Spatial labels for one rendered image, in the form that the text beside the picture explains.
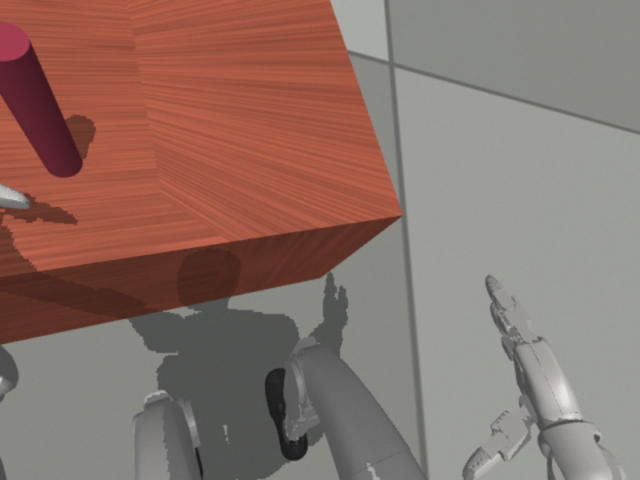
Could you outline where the right robot hand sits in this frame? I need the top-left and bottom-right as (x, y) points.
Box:
(462, 275), (584, 480)

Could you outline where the can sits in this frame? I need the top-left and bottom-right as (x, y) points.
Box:
(0, 21), (83, 178)

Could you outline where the left robot arm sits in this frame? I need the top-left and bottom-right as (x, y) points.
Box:
(0, 344), (19, 480)

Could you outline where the left robot hand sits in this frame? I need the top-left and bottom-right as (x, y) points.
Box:
(0, 184), (30, 209)

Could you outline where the right robot foot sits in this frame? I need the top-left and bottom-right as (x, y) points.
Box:
(265, 368), (308, 461)

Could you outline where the right robot arm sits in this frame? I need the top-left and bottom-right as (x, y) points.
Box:
(538, 420), (627, 480)

